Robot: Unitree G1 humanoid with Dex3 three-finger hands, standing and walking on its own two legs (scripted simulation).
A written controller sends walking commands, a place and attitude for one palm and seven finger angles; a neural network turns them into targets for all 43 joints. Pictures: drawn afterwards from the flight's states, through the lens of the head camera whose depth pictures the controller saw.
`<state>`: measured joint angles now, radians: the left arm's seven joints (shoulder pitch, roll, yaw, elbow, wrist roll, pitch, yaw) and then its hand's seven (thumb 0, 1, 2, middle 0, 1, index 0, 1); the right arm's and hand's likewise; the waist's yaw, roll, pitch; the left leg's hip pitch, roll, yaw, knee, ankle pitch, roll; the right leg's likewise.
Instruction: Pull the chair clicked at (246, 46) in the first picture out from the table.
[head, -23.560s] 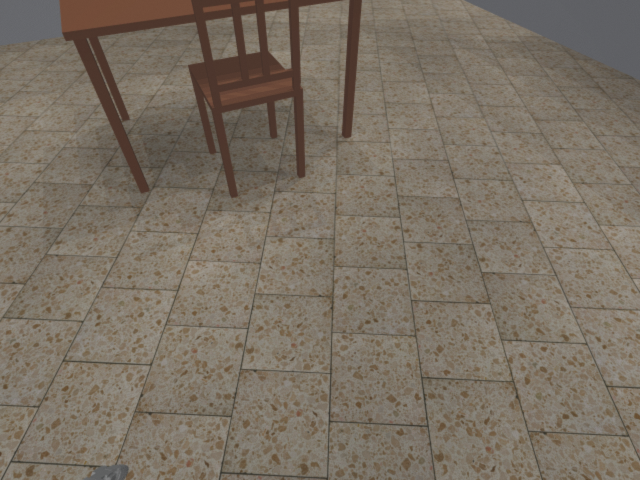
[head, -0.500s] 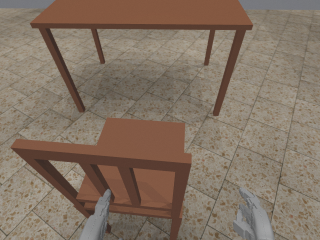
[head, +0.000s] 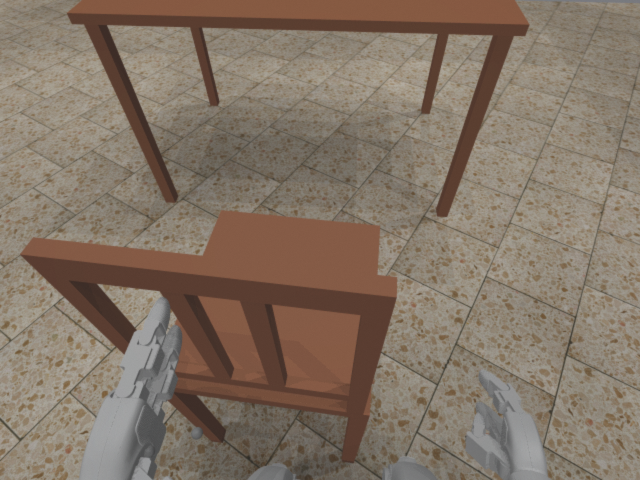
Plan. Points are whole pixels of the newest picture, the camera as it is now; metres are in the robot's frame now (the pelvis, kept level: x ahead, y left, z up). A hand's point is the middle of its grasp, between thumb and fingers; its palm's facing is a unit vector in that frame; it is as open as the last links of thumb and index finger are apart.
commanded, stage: draw the hand back to the body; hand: left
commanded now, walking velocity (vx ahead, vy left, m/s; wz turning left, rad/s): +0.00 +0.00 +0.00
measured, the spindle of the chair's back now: (204, 337) +0.29 +0.18 +0.00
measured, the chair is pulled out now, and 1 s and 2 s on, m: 0.67 0.67 0.67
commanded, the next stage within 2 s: step back with the hand held close in 1.24 s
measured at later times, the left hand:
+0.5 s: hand (63, 376) +0.18 +0.22 +0.17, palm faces +0.33 -0.85 -0.41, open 14.5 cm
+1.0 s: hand out of the picture +0.22 +0.27 +0.25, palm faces +0.51 -0.74 -0.44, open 8.0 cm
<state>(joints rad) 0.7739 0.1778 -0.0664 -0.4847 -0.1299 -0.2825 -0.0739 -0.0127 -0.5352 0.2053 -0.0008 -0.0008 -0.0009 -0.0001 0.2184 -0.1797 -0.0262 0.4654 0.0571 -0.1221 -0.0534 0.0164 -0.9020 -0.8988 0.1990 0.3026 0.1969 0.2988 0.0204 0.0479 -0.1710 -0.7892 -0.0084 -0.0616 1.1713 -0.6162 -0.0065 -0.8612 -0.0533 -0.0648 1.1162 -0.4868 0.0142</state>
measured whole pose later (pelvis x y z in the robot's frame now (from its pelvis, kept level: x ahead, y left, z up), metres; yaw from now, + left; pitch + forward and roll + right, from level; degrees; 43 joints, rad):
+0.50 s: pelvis +0.02 +0.00 +0.07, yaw +1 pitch +0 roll -2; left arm 0.67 0.32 0.13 -0.46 -0.04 0.03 0.17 0.00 -0.05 0.44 -0.07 -0.10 -0.07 -0.10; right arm 0.23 -0.21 0.03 0.58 0.04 -0.14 -0.13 0.02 -0.90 -0.90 0.20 0.30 0.20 0.30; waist 0.04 0.09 -0.07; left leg -0.27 0.00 -0.07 0.70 -0.44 -0.01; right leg -0.33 -0.04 -0.09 0.66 -0.33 0.02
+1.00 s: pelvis +0.03 -0.01 +0.09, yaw +0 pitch -3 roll -1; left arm 0.46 0.35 0.36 -0.39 -0.06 -0.03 0.16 0.01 0.79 0.85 -0.19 -0.28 -0.19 -0.28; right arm 0.18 -0.23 0.00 0.68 0.02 -0.14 -0.09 0.02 -0.90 -0.90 0.20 0.30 0.20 0.30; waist 0.06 0.10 0.00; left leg -0.08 0.01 -0.05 0.47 -0.34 -0.01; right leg -0.17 -0.03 -0.07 0.47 -0.25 0.01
